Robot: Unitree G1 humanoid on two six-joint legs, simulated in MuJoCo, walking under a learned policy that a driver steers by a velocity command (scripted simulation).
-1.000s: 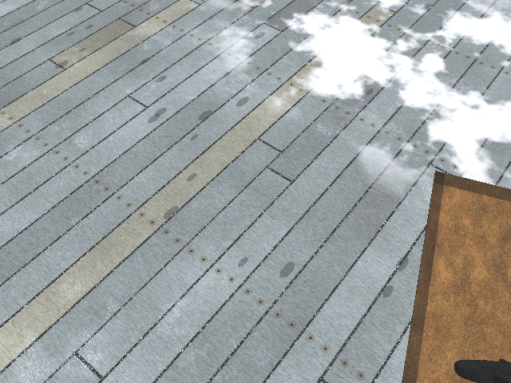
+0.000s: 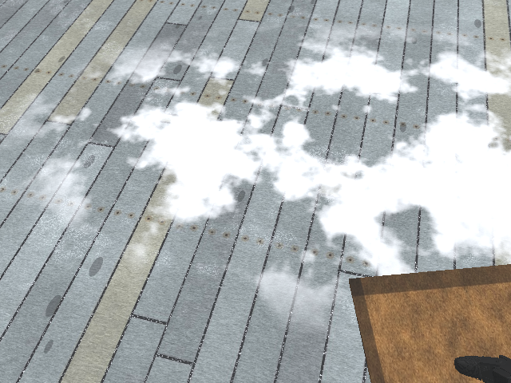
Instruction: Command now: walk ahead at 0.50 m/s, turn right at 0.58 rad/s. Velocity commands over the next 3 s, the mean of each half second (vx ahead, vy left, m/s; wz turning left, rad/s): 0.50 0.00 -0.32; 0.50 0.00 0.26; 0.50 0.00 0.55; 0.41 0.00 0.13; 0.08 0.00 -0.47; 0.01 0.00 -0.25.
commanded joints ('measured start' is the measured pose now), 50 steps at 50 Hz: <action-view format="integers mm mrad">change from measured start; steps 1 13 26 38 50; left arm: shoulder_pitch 28 -69 -336 -85 -32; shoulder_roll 171 114 37 81 149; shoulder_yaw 50 19 -15 18 50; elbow -43 -88 -157 -50 65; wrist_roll -8 10 0 31 19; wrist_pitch -4 -19 -41 -54 -57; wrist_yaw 12 4 -35 -27 6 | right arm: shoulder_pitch -98 197 330 272 4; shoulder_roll -82 -83 -164 -105 -22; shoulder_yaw -20 -38 -46 -34 -14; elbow -85 21 133 89 -20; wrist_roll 12 -7 32 36 25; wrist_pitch -25 -21 5 20 46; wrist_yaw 10 12 5 -5 38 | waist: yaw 10 -101 -158 -52 -2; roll -124 58 49 -161 -52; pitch -46 -28 7 -79 47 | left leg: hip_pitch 153 572 567 -15 -41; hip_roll -68 175 151 58 41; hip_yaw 37 -295 -24 3 88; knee -111 -428 -473 513 57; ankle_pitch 73 -280 37 -288 61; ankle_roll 6 279 260 84 88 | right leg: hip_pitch -66 -564 -407 86 123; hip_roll -218 -172 -162 -393 -380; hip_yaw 194 4 -122 119 -264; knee -65 803 204 -161 -241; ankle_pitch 140 -100 227 95 334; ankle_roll -136 52 68 -126 -90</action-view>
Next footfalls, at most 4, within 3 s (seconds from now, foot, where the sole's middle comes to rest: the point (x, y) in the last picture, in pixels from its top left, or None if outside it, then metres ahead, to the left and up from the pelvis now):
0.14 left None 0.26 0.14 -0.78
0.62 right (353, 377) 0.48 -0.15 -0.78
1.16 left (261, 271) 0.77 0.10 -0.78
1.66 right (299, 185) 1.09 -0.01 -0.78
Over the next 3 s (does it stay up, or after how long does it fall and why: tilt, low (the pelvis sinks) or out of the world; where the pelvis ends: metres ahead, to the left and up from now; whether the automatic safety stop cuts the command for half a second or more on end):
stays up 1.13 0.10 -0.01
